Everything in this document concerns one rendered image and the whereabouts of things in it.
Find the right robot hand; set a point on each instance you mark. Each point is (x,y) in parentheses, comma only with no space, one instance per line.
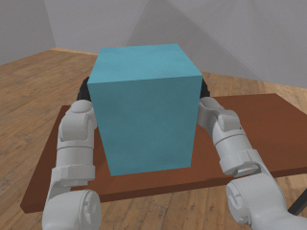
(204,90)

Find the left robot hand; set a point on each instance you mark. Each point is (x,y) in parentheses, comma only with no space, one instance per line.
(84,92)

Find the robot left upper arm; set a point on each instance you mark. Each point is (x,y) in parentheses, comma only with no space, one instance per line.
(73,210)

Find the carton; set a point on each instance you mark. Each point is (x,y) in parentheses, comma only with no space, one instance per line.
(146,102)

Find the left robot forearm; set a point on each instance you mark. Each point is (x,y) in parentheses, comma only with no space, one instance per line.
(74,165)

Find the right robot forearm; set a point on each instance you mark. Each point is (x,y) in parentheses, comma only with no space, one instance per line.
(230,140)

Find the table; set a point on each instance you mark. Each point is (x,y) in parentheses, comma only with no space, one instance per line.
(273,126)

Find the robot right upper arm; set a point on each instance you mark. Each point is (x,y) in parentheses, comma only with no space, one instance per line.
(256,201)

